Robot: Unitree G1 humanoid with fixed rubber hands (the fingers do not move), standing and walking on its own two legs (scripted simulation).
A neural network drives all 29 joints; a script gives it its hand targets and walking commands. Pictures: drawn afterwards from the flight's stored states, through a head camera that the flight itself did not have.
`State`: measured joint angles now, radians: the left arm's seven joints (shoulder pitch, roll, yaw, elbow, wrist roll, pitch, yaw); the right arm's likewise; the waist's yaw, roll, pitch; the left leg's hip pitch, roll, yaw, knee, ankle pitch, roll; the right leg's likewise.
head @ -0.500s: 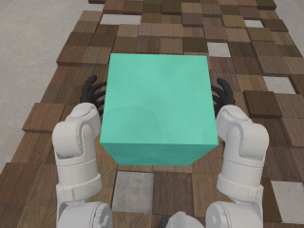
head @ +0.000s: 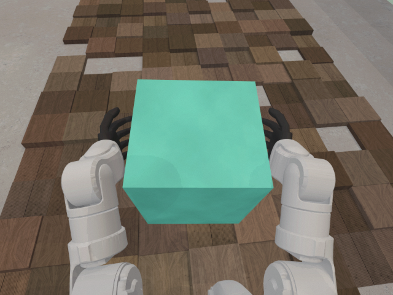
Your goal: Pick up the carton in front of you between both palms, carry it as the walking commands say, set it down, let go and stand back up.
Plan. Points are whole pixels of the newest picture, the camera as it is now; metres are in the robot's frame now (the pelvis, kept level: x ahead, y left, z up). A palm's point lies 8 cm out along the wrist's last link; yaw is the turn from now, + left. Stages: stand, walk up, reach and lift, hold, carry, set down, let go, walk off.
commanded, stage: carry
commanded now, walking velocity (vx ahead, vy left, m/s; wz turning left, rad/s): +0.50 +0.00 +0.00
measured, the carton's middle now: (194, 161) +0.36 -0.03 +0.06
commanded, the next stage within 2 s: none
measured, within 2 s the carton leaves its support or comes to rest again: neither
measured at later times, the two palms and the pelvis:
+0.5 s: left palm (88, 42) +0.64 +0.19 +0.16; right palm (214, 34) +0.67 -0.11 +0.16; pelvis +0.32 +0.00 +0.04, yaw +2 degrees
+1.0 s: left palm out of the picture +0.97 +0.20 +0.13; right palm out of the picture +0.97 -0.10 +0.14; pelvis +0.64 +0.05 +0.03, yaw +1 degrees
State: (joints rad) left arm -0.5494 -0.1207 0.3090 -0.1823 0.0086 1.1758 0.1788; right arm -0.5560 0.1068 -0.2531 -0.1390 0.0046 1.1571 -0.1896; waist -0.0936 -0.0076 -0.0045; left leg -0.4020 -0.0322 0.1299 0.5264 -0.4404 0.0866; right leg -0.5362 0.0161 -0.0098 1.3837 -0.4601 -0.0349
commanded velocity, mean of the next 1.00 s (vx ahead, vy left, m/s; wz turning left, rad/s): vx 0.50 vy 0.00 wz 0.00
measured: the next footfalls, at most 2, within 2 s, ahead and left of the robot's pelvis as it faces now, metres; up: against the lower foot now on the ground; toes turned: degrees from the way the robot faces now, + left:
right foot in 0.16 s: +0.24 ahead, -0.12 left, +0.04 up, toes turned -4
left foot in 0.56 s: +0.52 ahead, +0.10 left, +0.02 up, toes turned +6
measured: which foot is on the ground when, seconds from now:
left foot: down 0.00-0.18, up 0.20-0.54, down 0.56-1.00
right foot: up 0.00-0.14, down 0.16-0.56, up 0.58-1.00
